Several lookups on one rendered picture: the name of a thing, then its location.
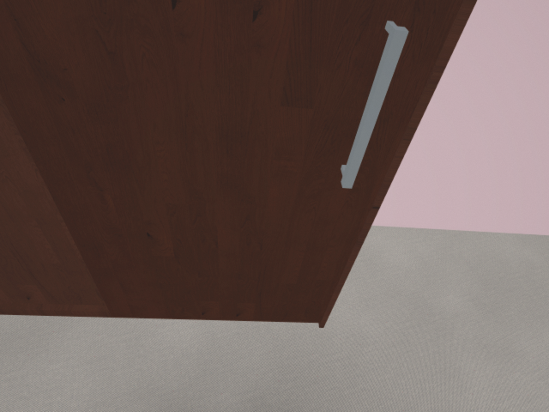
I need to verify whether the wardrobe door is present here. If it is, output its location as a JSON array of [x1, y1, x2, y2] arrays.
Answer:
[[0, 94, 106, 306], [0, 0, 463, 322]]

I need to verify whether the handle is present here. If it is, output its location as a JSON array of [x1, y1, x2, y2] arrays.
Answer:
[[341, 21, 409, 189]]

